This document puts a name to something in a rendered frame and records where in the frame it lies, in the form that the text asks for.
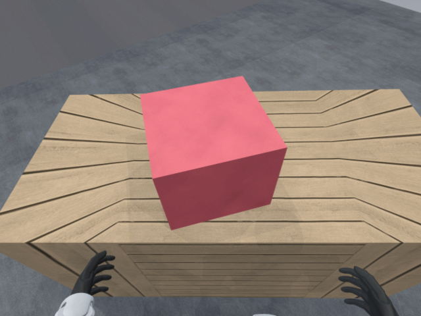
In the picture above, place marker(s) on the carton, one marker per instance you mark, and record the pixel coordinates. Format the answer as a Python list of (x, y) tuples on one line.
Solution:
[(213, 150)]

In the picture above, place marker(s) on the left robot forearm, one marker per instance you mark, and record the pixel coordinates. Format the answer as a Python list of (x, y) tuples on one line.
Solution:
[(79, 304)]

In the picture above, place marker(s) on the left robot hand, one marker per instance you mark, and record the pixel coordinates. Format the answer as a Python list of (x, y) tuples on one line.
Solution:
[(87, 278)]

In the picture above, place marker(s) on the pedestal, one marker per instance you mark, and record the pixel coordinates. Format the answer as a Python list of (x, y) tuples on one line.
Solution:
[(348, 194)]

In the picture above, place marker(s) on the right robot hand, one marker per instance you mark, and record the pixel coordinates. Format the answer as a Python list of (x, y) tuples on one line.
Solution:
[(376, 302)]

